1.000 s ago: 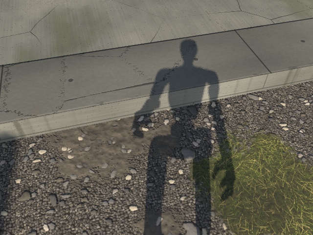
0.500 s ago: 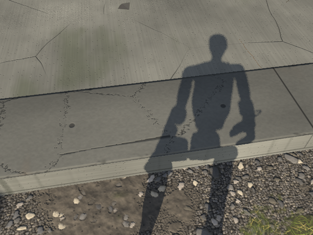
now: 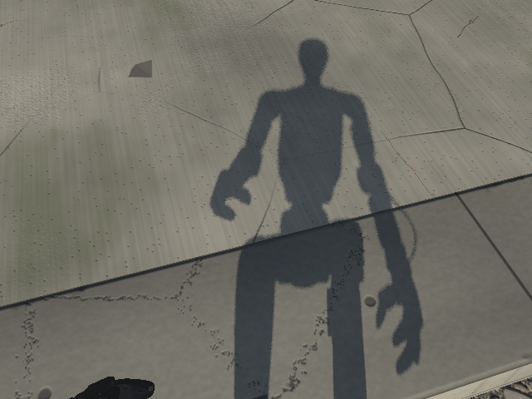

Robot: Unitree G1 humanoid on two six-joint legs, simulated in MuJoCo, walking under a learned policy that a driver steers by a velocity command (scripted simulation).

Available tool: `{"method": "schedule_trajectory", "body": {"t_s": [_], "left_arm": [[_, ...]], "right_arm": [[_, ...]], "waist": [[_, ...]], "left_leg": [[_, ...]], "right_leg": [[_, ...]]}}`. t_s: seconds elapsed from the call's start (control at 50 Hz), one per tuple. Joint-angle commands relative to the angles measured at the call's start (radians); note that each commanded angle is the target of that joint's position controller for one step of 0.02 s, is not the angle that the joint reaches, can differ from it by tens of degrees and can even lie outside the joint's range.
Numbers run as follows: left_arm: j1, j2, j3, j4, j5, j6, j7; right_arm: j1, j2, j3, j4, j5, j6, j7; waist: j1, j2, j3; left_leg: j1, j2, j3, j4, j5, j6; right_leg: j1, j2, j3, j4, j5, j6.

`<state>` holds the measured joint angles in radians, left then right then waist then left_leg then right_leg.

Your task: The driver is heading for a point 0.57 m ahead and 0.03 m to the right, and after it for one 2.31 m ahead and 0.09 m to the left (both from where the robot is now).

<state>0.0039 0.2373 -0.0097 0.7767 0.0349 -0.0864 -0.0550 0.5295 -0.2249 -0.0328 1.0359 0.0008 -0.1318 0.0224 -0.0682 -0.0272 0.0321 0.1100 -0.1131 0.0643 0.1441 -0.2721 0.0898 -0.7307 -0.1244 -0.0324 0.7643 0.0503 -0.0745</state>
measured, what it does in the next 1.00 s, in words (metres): climbs: right foot, then left foot 0.13 m higher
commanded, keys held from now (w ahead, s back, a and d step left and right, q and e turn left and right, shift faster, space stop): w+shift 1.00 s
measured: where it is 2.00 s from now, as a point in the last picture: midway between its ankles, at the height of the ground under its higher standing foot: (229, 18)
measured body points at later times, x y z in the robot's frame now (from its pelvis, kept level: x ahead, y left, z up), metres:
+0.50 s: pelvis +0.49 +0.01 +0.03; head +0.50 +0.02 +0.48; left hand +0.44 +0.27 -0.11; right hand +0.69 -0.19 -0.05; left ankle +0.59 +0.09 -0.61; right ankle +0.25 -0.14 -0.58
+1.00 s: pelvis +0.98 +0.00 +0.12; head +1.01 +0.01 +0.57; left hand +1.10 +0.27 +0.00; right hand +1.02 -0.27 -0.01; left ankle +0.79 +0.11 -0.47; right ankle +1.04 -0.06 -0.61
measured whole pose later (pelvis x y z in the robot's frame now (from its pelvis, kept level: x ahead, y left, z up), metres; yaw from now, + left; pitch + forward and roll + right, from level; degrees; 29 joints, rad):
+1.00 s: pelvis +0.98 +0.00 +0.12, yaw +0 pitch +2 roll -2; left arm 0.22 0.28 0.06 0.78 0.04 -0.08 -0.01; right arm 0.36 -0.26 -0.04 0.86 -0.01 -0.10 -0.01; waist -0.01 0.01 0.01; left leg -0.29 -0.03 -0.05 1.34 -0.30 0.09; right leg -0.39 0.09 -0.11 0.55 -0.19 -0.11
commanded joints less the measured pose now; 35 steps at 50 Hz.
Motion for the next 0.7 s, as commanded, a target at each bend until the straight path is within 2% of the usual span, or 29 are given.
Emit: {"method": "schedule_trajectory", "body": {"t_s": [0.02, 0.04, 0.06, 0.08, 0.1, 0.12, 0.14, 0.16, 0.18, 0.2, 0.24, 0.28, 0.3, 0.34, 0.36, 0.38, 0.4, 0.42, 0.44, 0.46, 0.48, 0.5, 0.52, 0.54, 0.56, 0.6, 0.64, 0.68, 0.7], "left_arm": [[-0.043, 0.036, -0.008, -0.067, -0.011, -0.001, 0.014], [-0.011, 0.058, -0.002, -0.062, -0.011, -0.001, 0.026], [-0.049, 0.106, 0.010, -0.075, -0.002, 0.000, 0.043], [0.076, 0.095, 0.018, -0.048, 0.009, -0.015, 0.044], [0.257, 0.110, 0.033, 0.004, 0.007, -0.027, 0.052], [0.475, 0.153, 0.059, 0.081, 0.025, -0.028, 0.059], [0.522, 0.236, 0.080, 0.113, 0.043, -0.026, 0.052], [0.594, 0.297, 0.101, 0.137, 0.054, -0.019, 0.043], [0.587, 0.246, 0.108, 0.153, 0.047, -0.011, 0.038], [0.581, 0.139, 0.083, 0.183, 0.047, -0.010, 0.037], [0.556, 0.060, 0.055, 0.232, 0.035, -0.019, 0.042], [0.484, 0.012, 0.028, 0.259, -0.001, -0.045, 0.035], [0.410, 0.018, 0.019, 0.262, -0.009, -0.047, 0.029], [0.288, 0.024, 0.005, 0.231, -0.042, -0.043, 0.052], [0.231, 0.057, 0.009, 0.199, -0.065, -0.051, 0.052], [0.283, 0.172, 0.039, 0.169, -0.100, -0.069, 0.044], [0.303, 0.325, 0.084, 0.152, -0.095, -0.093, 0.036], [0.295, 0.417, 0.120, 0.143, -0.097, -0.094, 0.034], [0.286, 0.405, 0.142, 0.146, -0.078, -0.072, 0.031], [0.274, 0.244, 0.124, 0.139, -0.036, -0.065, 0.025], [0.464, -0.019, 0.072, 0.037, -0.021, -0.078, 0.002], [0.467, -0.040, 0.059, 0.000, 0.000, -0.073, 0.004], [0.402, -0.038, 0.055, -0.040, 0.005, -0.064, 0.011], [0.324, -0.077, 0.034, -0.084, 0.018, -0.051, 0.025], [0.258, -0.117, 0.013, -0.115, 0.024, -0.023, 0.038], [0.268, -0.060, 0.014, -0.125, -0.007, 0.030, 0.038], [0.168, -0.006, 0.015, -0.172, -0.010, 0.036, 0.033], [0.087, 0.048, 0.021, -0.204, -0.002, 0.023, 0.022], [0.075, 0.034, 0.016, -0.202, -0.011, 0.015, 0.013]], "right_arm": [[-0.041, -0.157, -0.018, -0.069, -0.004, -0.024, -0.016], [-0.058, -0.169, -0.019, -0.076, -0.009, -0.019, -0.025], [0.059, -0.138, -0.004, -0.047, -0.023, 0.001, -0.026], [0.058, -0.152, 0.000, -0.027, -0.040, 0.015, -0.044], [-0.002, -0.201, -0.013, -0.041, -0.019, 0.027, -0.048], [-0.153, -0.235, -0.028, -0.088, -0.001, 0.023, -0.035], [-0.266, -0.129, -0.013, -0.163, 0.003, -0.005, -0.036], [-0.179, -0.041, 0.009, -0.195, 0.047, -0.010, -0.050], [-0.249, -0.061, 0.011, -0.226, 0.042, -0.003, -0.056], [-0.347, -0.037, 0.015, -0.265, 0.033, 0.009, -0.057], [-0.500, 0.060, 0.045, -0.379, -0.016, 0.040, -0.037], [-0.637, 0.149, 0.090, -0.524, -0.018, 0.077, -0.039], [-0.666, 0.152, 0.111, -0.575, -0.008, 0.081, -0.039], [-0.534, 0.069, 0.101, -0.557, 0.013, 0.095, -0.022], [-0.405, 0.067, 0.102, -0.503, 0.002, 0.100, -0.011], [-0.278, 0.027, 0.079, -0.438, -0.010, 0.103, -0.010], [-0.181, -0.037, 0.051, -0.398, -0.032, 0.096, -0.015], [-0.057, -0.083, 0.024, -0.369, -0.029, 0.086, -0.013], [0.061, -0.138, -0.009, -0.322, -0.029, 0.094, -0.019], [0.068, -0.286, -0.048, -0.283, -0.033, 0.095, -0.023], [-0.021, -0.346, -0.066, -0.243, -0.015, 0.091, -0.029], [-0.144, -0.276, -0.063, -0.261, -0.015, 0.084, -0.013], [-0.212, -0.162, -0.037, -0.225, -0.016, 0.069, -0.004], [-0.202, -0.086, -0.020, -0.166, -0.029, 0.051, 0.002], [-0.169, -0.027, -0.013, -0.114, -0.047, 0.037, 0.004], [-0.146, 0.029, 0.004, -0.084, -0.039, 0.025, 0.001], [-0.204, -0.009, 0.002, -0.095, -0.019, 0.002, 0.001], [-0.165, -0.066, -0.008, -0.107, -0.006, -0.014, -0.016], [-0.150, -0.081, -0.012, -0.118, 0.005, -0.020, -0.018]], "waist": [[0.061, 0.105, 0.050], [0.087, 0.121, 0.017], [0.043, 0.024, -0.056], [0.117, 0.066, -0.122], [0.206, 0.093, -0.196], [0.314, 0.102, -0.254], [0.275, -0.110, -0.244], [0.226, -0.119, -0.344], [0.250, -0.033, -0.336], [0.239, -0.037, -0.197], [0.148, -0.029, -0.013], [0.042, -0.102, 0.157], [-0.027, -0.069, 0.209], [-0.138, -0.033, 0.205], [-0.193, 0.051, 0.110], [-0.204, 0.072, -0.091], [-0.231, 0.040, -0.207], [-0.296, -0.074, -0.316], [-0.351, -0.133, -0.375], [-0.278, 0.051, -0.285], [-0.056, 0.473, -0.360], [0.003, 0.297, -0.297], [0.064, 0.146, -0.119], [0.089, 0.062, 0.009], [0.095, 0.034, 0.042], [0.136, 0.019, 0.071], [0.161, 0.034, 0.106], [0.129, 0.052, 0.109], [0.118, 0.031, 0.068]], "left_leg": [[-0.139, 0.258, -0.055, -0.057, 0.995, 0.053], [-0.049, 0.265, -0.039, 0.029, 1.218, 0.043], [0.044, 0.255, -0.054, 0.210, 1.541, 0.040], [0.032, 0.279, -0.069, 0.441, 1.603, 0.022], [-0.070, 0.274, -0.083, 0.671, 1.491, 0.021], [-0.318, 0.200, -0.079, 0.955, 1.136, 0.024], [-0.751, 0.042, -0.067, 1.310, -0.061, 0.005], [-1.054, 0.048, -0.181, 1.535, -0.203, 0.009], [-1.180, 0.100, -0.171, 1.604, -0.152, 0.026], [-1.270, 0.106, -0.121, 1.723, -0.205, 0.045], [-1.407, 0.124, -0.153, 1.929, -0.293, 0.077], [-1.509, 0.146, -0.162, 2.009, -0.449, 0.096], [-1.429, 0.172, -0.135, 1.825, -0.406, 0.100], [-0.920, 0.197, 0.038, 1.475, -0.171, 0.061], [-0.550, 0.168, 0.064, 1.338, 0.014, 0.054], [-0.283, 0.076, 0.103, 1.279, 0.116, 0.037], [-0.205, 0.047, 0.104, 1.164, 0.008, 0.030], [-0.158, 0.024, 0.081, 1.038, -0.051, 0.027], [-0.132, -0.015, 0.027, 0.872, -0.184, 0.038], [-0.211, 0.082, -0.291, 0.634, -0.412, 0.091], [-0.091, 0.342, -0.973, 0.208, -0.465, 0.143], [-0.149, 0.375, -1.116, 0.097, -0.674, 0.134], [-0.286, 0.364, -1.005, 0.121, -0.627, 0.133], [-0.391, 0.331, -0.813, 0.178, -0.463, 0.115], [-0.465, 0.291, -0.622, 0.244, -0.321, 0.095], [-0.549, 0.244, -0.393, 0.200, -0.231, 0.071], [-0.645, 0.192, -0.280, 0.062, -0.103, 0.061], [-0.576, 0.144, -0.186, -0.038, 0.127, 0.095], [-0.542, 0.120, -0.140, -0.063, 0.204, 0.094]], "right_leg": [[0.230, 0.092, -0.104, -0.069, 0.049, -0.041], [0.231, 0.116, -0.108, -0.079, 0.002, -0.057], [0.250, 0.191, -0.223, -0.027, -0.239, -0.074], [0.415, 0.204, -0.152, -0.123, -0.199, -0.093], [0.655, 0.181, -0.106, -0.300, -0.081, -0.101], [0.962, 0.108, -0.066, -0.401, 0.025, -0.113], [1.233, -0.140, 0.191, -0.301, 0.486, -0.120], [1.471, -0.326, 0.376, -0.176, 0.851, -0.237], [1.422, -0.301, 0.408, -0.270, 0.343, -0.258], [1.264, -0.270, 0.385, -0.387, 0.068, -0.219], [0.942, -0.240, 0.302, -0.506, -0.164, -0.148], [0.588, -0.238, 0.199, -0.708, -0.430, -0.099], [0.390, -0.188, 0.089, -0.797, -0.525, -0.053], [0.042, -0.064, -0.121, -0.955, -0.077, -0.095], [-0.086, -0.013, -0.193, -0.918, 0.225, -0.104], [0.017, -0.006, -0.166, -0.790, 0.735, -0.135], [0.221, -0.041, -0.134, -0.586, 1.054, -0.138], [0.426, -0.086, -0.093, -0.346, 1.244, -0.133], [0.543, -0.079, -0.042, -0.001, 1.242, -0.105], [0.477, 0.077, 0.039, 0.513, 0.440, -0.060], [0.124, 0.283, 0.211, 0.954, -0.311, -0.032], [-0.023, 0.241, 0.284, 1.143, -0.256, -0.051], [-0.104, 0.184, 0.192, 1.178, -0.235, -0.054], [-0.180, 0.143, 0.166, 1.152, -0.294, -0.061], [-0.229, 0.126, 0.175, 1.184, -0.334, -0.078], [-0.207, 0.100, 0.165, 0.994, -0.396, -0.072], [-0.119, 0.075, 0.116, 0.691, -0.301, -0.038], [-0.025, 0.047, 0.006, 0.359, -0.179, 0.004], [0.077, 0.049, -0.023, 0.215, -0.066, 0.009]]}}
